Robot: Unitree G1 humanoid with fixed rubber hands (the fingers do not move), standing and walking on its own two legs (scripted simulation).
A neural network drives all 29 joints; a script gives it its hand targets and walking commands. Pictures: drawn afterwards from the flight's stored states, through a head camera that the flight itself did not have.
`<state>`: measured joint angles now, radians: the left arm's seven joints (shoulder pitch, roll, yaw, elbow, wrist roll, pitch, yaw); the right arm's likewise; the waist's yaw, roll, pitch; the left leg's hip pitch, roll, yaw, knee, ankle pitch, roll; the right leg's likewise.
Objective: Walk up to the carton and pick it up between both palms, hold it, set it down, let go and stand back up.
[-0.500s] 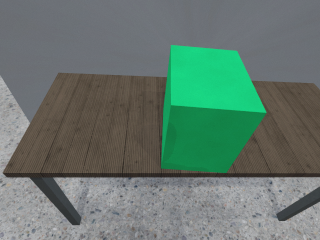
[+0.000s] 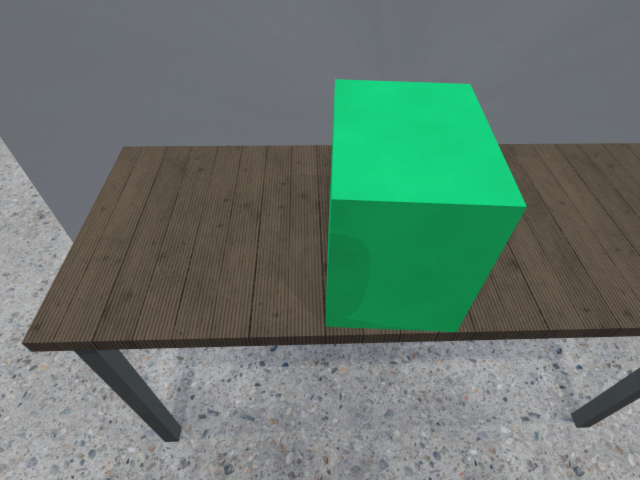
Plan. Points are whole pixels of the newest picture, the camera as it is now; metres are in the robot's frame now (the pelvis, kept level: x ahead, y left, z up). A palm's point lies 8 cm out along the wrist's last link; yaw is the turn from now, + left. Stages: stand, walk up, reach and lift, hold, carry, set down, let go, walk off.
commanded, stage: walk up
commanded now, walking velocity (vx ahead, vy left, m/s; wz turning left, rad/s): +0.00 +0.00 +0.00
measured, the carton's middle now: (396, 207) +0.51 -0.10 +0.04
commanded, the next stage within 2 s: stand in 1.08 s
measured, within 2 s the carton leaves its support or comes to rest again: neither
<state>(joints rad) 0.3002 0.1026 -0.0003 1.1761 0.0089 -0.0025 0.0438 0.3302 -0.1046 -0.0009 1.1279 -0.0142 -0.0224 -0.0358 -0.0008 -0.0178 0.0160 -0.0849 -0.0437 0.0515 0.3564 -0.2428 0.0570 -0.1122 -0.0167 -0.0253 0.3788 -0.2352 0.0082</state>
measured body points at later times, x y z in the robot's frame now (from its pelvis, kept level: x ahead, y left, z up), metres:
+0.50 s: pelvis +0.00 -0.01 +0.00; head +0.00 +0.00 +0.45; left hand -0.02 +0.19 -0.17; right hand -0.04 -0.22 -0.16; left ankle -0.03 +0.08 -0.75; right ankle -0.01 -0.13 -0.75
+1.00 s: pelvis +0.01 -0.10 +0.00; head +0.02 -0.12 +0.45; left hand +0.00 +0.11 -0.16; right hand -0.01 -0.31 -0.17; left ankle -0.01 +0.05 -0.75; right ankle +0.00 -0.20 -0.75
